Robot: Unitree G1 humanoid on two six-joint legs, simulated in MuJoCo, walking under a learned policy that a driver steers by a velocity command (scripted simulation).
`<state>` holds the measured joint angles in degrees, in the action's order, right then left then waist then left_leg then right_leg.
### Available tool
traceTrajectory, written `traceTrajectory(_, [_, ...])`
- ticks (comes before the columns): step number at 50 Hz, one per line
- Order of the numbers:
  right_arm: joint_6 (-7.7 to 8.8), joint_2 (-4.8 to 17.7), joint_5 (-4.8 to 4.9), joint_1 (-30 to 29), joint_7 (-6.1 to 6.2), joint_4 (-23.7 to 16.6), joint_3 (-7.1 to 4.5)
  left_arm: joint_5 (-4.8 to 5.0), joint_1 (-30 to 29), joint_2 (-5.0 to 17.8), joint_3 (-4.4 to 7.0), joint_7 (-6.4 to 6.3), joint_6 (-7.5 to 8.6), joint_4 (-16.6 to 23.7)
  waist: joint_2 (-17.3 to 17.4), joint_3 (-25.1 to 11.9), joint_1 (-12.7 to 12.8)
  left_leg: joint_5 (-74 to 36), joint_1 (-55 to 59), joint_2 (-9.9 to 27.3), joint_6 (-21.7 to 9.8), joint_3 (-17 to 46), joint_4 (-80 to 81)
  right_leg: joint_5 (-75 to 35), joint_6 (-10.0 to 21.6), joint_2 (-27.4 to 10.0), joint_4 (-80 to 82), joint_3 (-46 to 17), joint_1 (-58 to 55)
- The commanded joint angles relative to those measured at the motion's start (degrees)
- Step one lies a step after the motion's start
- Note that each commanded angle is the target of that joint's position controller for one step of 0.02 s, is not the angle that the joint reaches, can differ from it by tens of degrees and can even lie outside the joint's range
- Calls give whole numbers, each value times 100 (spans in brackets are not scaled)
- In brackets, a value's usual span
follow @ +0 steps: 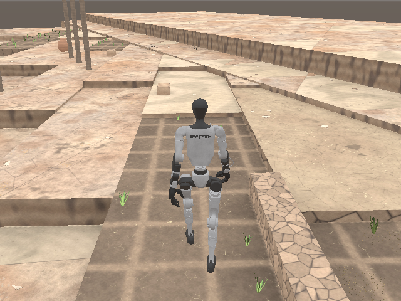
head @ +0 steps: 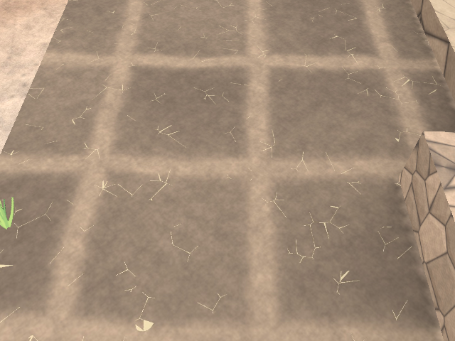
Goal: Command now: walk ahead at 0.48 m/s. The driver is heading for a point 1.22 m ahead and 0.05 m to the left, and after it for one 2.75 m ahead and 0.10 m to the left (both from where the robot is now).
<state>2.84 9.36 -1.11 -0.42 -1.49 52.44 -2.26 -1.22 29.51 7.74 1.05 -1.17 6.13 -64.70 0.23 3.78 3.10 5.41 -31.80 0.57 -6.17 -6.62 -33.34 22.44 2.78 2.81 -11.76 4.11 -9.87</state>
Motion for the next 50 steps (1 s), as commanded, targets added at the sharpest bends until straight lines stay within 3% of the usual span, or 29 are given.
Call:
traceTrajectory(1, [131,662,-4,1672,121,292,-264,-16,-55,979,190,-40,7,149,-432,-541,-1024,124,2060,-456,-343,-168,438,-6250,528,-1354,-2119,-170,609])
traceTrajectory(2, [174,941,-115,2562,174,544,-377,19,-31,909,169,-12,-9,204,-236,-1034,-1322,492,3403,128,-521,450,554,-4934,461,-1141,-3510,-77,1543])
traceTrajectory(3, [176,1568,-251,3186,191,564,-544,227,594,263,54,77,-34,353,950,-1919,-1125,1494,5081,1999,-1310,3269,908,-1483,225,-254,-6001,168,3457])
traceTrajectory(4, [87,1440,-64,2747,117,538,-513,142,379,599,166,110,-46,363,715,-2008,-991,2069,4869,2252,-1488,4858,1941,497,283,123,-6900,-580,4259])
traceTrajectory(5, [87,1203,28,1975,106,422,-431,81,-312,748,221,111,-61,602,418,-976,-703,2525,3986,2048,-1227,3923,2079,-39,353,-319,-6885,-702,4711])
traceTrajectory(6, [138,807,43,1578,83,349,-322,43,-699,745,221,133,-27,709,57,-472,-598,2005,3151,1843,-1033,3229,2285,-507,366,-542,-6508,-684,4595])
traceTrajectory(8, [233,387,36,1534,121,485,-178,-78,-625,513,218,154,-129,671,49,-120,-214,867,2181,1358,-672,2193,2471,-744,296,-807,-5855,-672,3972])
traceTrajectory(9, [276,326,27,1667,145,556,-141,-113,-514,395,205,182,-209,633,106,-128,-131,505,2008,1248,-616,1909,2499,-755,237,-840,-5665,-646,3762])
traceTrajectory(11, [351,471,24,1985,172,666,-142,-120,-669,373,211,215,-315,716,150,-62,-72,-90,1962,1127,-639,1561,2559,-863,136,-869,-5389,-517,3875])
traceTrajectory(13, [368,631,28,2194,172,700,-153,-117,-1199,463,220,244,-378,929,186,95,-119,-164,2056,1069,-646,1358,2721,-1237,28,-962,-4976,-407,4321])
traceTrajectory(18, [350,596,43,2723,163,753,-87,-26,-2490,491,179,286,-370,1383,243,284,-431,-992,2575,878,-505,959,2770,-2158,-138,-899,-3392,-119,4738])
traceTrajectory(22, [351,619,25,3168,203,885,-72,8,-3133,473,139,289,-334,1597,338,293,-653,-1675,3273,965,-481,812,2581,-2346,-41,-683,-2551,85,4687])
traceTrajectory(25, [328,687,-33,3250,254,958,-91,4,-3349,555,162,279,-274,1738,368,337,-641,-2344,3852,1178,-520,802,2265,-1951,152,-573,-2183,101,4664])
traceTrajectory(27, [320,782,-51,3055,286,944,-119,1,-2995,640,214,242,-219,1676,427,157,-395,-3661,3966,1218,-417,673,1705,-1487,355,-328,-1943,201,4003])
traceTrajectory(28, [308,854,-59,2974,292,943,-140,-6,-2450,733,272,202,-186,1510,464,-128,-160,-4361,3958,1185,-348,613,1082,-1311,469,-133,-1830,258,3344])
traceTrajectory(29, [281,876,-32,2852,282,921,-144,-37,-1491,842,351,153,-135,1183,325,-609,254,-4364,3697,1000,-238,442,29,-1568,607,2,-1453,325,2235])
traceTrajectory(30, [285,752,33,2800,259,792,-98,-179,-475,1188,471,92,-85,931,69,-1241,609,-2864,2578,786,-140,322,-1434,-1322,868,-798,-1438,-522,690])
traceTrajectory(31, [279,155,308,3459,173,648,16,-267,108,1831,643,89,-97,868,-1284,-2130,434,952,414,-267,163,21,-3906,-822,1772,-2658,-1018,-3450,-1116])
traceTrajectory(32, [275,695,157,3115,178,689,-138,-57,-338,1590,597,143,-203,900,-590,-2055,313,2183,-184,-340,67,896,-4523,-608,1705,-2590,-411,-4249,-762])
traceTrajectory(33, [276,704,106,2572,170,488,-164,25,-1061,1345,513,161,-205,1004,-402,-1073,48,1699,-504,6,36,959,-4435,-538,1488,-2404,-314,-3208,126])
traceTrajectory(34, [304,625,80,2275,155,423,-146,16,-1394,978,414,187,-159,1044,-113,-609,-67,1317,-387,206,39,949,-4094,-1011,1310,-2165,-94,-2601,862])
traceTrajectory(36, [174,416,-72,2331,113,450,-144,36,-1446,582,282,144,-84,891,-240,-238,-415,1068,144,451,118,916,-3465,-1679,924,-1667,151,-1678,1766])
traceTrajectory(37, [95,303,-113,2432,78,493,-131,33,-1279,540,257,127,-41,812,-290,-248,-477,1040,315,454,170,867,-3342,-1941,887,-1588,189,-1486,1897])
traceTrajectory(40, [-19,313,-125,2051,16,331,-138,45,-924,829,287,96,41,685,-319,-99,-536,693,-21,538,310,695,-2930,-2392,925,-1443,380,-1111,1940])
traceTrajectory(45, [-39,376,-57,711,-28,-141,-92,50,-433,815,228,106,28,615,-335,188,-262,-249,-556,588,506,433,-1440,-2734,880,-1262,580,-761,1622])
traceTrajectory(50, [0,374,-7,-89,-20,-420,-34,32,75,887,222,73,22,450,-402,243,-16,-530,-488,368,394,219,-369,-3370,856,-1393,419,-598,862])
